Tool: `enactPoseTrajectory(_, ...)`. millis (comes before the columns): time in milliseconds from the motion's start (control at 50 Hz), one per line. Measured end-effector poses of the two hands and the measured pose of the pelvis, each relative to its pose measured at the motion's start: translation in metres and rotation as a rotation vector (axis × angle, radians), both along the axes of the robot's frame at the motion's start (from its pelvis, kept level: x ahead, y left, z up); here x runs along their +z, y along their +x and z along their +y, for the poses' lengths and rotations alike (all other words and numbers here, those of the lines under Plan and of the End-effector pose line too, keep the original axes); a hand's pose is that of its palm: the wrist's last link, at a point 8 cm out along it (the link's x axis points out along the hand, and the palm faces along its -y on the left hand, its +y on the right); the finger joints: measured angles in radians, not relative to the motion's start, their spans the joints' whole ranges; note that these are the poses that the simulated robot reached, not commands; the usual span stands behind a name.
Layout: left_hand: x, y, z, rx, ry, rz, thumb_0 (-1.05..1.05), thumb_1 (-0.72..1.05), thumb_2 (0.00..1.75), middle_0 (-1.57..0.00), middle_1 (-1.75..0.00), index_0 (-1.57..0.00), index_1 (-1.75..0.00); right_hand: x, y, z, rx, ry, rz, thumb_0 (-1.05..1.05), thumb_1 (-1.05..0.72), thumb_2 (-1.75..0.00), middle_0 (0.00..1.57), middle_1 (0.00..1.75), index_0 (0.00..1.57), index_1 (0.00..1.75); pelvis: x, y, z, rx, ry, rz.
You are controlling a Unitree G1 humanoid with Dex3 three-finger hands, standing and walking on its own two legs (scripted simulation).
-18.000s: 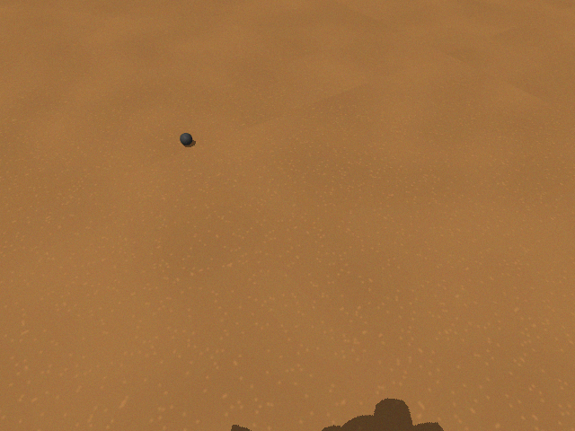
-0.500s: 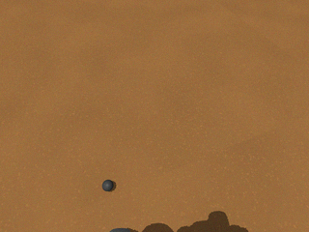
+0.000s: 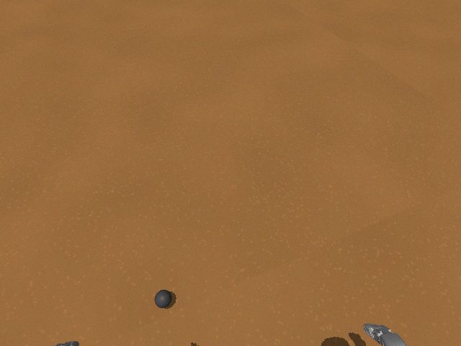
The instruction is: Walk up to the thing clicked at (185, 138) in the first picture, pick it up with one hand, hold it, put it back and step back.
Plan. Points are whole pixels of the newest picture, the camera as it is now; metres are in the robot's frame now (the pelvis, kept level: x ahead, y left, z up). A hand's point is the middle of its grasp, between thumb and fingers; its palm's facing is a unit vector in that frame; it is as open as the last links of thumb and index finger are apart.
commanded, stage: walk up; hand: left
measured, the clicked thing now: (163, 298) +0.40 +0.27 -0.75
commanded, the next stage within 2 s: stand in 0.72 s
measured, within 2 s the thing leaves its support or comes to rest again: neither
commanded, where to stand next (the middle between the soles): +0.02 +0.03 m, yaw +1 degrees
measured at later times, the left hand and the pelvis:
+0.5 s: hand out of the picture +0.06 +0.26 -0.16, palm faces -0.01 -0.95 -0.32, open 7.4 cm; pelvis -0.01 +0.01 +0.00, yaw -1 degrees
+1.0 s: hand out of the picture +0.06 +0.27 -0.15, palm faces -0.04 -0.94 -0.34, open 7.4 cm; pelvis -0.02 +0.02 +0.00, yaw -1 degrees
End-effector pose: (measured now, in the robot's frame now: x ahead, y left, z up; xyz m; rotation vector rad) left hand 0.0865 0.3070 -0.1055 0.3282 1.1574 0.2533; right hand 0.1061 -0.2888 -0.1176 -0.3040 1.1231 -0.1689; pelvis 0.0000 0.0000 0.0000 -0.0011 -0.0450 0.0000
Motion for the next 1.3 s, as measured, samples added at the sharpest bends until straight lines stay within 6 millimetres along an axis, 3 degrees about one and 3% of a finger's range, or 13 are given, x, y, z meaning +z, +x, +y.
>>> enactPoseTrajectory(260, -0.014, -0.026, -0.007, -0.001, -0.047, 0.075, 0.0, 0.91, 0.89, -0.2, -0.3, -0.2, -0.3, 0.002, -0.037, -0.004, -0.037, -0.026, 0.08, 0.01, -0.9, -0.9, 0.2, 0.3, 0.2, 0.29, 0.002, -0.007, 0.005, -0.008, -0.003, -0.006)
enactPoseTrajectory(460, -0.018, -0.032, -0.006, -0.009, -0.066, 0.085, 0.0, 0.91, 0.89, -0.21, -0.3, -0.2, -0.3, 0.002, -0.057, 0.003, -0.06, -0.027, 0.101, 0.01, -0.9, -0.9, 0.2, 0.3, 0.2, 0.29, 0.002, -0.012, 0.011, -0.013, -0.004, -0.009)
enactPoseTrajectory(760, -0.012, -0.029, 0.006, -0.02, -0.042, 0.075, 0.0, 0.91, 0.89, -0.2, -0.3, -0.2, -0.3, -0.002, -0.06, 0.015, -0.058, -0.008, 0.098, 0.01, -0.9, -0.9, 0.2, 0.3, 0.2, 0.29, 0.003, -0.014, 0.018, -0.013, -0.003, -0.002)
enactPoseTrajectory(1080, -0.011, -0.03, 0.004, -0.05, -0.04, 0.07, 0.0, 0.91, 0.89, -0.2, -0.3, -0.2, -0.3, 0.0, -0.057, 0.011, -0.055, -0.017, 0.084, 0.01, -0.9, -0.9, 0.2, 0.3, 0.2, 0.29, 0.003, -0.018, 0.019, -0.017, 0.001, -0.003)
enactPoseTrajectory(1300, -0.011, -0.038, 0.004, -0.057, -0.037, 0.075, 0.0, 0.91, 0.89, -0.21, -0.3, -0.2, -0.3, 0.0, -0.067, 0.009, -0.056, -0.016, 0.098, 0.01, -0.9, -0.9, 0.2, 0.3, 0.2, 0.29, 0.003, -0.023, 0.018, -0.015, 0.001, -0.003)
